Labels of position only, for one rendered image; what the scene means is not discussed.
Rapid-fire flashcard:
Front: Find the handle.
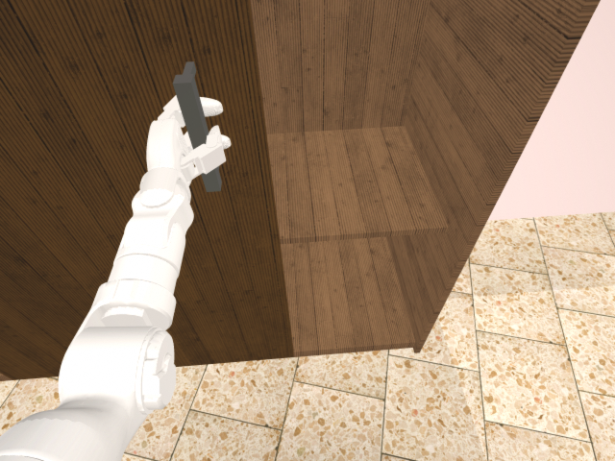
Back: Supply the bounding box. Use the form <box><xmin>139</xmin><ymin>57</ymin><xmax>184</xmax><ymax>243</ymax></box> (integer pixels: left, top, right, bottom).
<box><xmin>173</xmin><ymin>61</ymin><xmax>222</xmax><ymax>192</ymax></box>

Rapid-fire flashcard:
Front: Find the wardrobe door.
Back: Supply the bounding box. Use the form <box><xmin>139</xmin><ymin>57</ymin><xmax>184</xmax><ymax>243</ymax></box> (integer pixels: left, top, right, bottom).
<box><xmin>0</xmin><ymin>0</ymin><xmax>294</xmax><ymax>380</ymax></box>

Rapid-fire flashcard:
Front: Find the robot left forearm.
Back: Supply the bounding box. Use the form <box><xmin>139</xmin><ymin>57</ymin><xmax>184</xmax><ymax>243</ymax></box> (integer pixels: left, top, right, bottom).
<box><xmin>58</xmin><ymin>167</ymin><xmax>194</xmax><ymax>401</ymax></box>

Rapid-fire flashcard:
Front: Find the left robot hand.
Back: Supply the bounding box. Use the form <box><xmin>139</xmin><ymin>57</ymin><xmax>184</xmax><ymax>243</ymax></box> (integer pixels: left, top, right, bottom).
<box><xmin>146</xmin><ymin>95</ymin><xmax>231</xmax><ymax>186</ymax></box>

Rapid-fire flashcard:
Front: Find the left robot upper arm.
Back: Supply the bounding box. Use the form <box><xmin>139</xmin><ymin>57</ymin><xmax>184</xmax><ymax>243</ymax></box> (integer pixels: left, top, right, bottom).
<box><xmin>0</xmin><ymin>327</ymin><xmax>176</xmax><ymax>461</ymax></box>

